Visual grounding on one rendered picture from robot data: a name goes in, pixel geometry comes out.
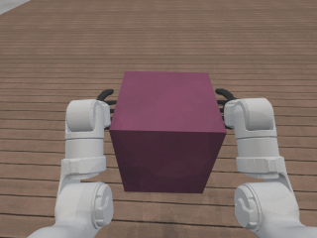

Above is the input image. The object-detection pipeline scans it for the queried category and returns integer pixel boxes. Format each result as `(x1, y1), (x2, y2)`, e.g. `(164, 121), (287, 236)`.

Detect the left robot hand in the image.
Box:
(96, 89), (117, 130)

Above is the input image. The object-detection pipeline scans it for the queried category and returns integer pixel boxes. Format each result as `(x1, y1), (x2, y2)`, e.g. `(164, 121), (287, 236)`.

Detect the robot left forearm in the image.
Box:
(54, 99), (111, 221)

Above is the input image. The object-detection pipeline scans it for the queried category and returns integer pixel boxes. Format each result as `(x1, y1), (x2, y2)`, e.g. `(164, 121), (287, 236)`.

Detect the robot right forearm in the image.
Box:
(224, 97), (300, 219)

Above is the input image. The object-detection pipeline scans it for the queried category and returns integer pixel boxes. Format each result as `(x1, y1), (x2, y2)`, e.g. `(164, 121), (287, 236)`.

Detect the right robot hand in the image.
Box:
(215, 88), (237, 130)

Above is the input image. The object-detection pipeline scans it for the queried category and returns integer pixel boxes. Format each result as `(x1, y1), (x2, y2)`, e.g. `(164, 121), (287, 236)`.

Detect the right robot upper arm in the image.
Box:
(234, 181), (317, 238)

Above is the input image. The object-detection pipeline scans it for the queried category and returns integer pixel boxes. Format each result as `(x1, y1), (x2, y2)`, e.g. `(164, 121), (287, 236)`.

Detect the left robot upper arm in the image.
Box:
(27, 181), (114, 238)

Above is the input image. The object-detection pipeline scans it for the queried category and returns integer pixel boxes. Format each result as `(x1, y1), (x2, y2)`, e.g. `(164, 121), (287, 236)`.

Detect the carton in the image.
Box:
(109, 70), (227, 194)

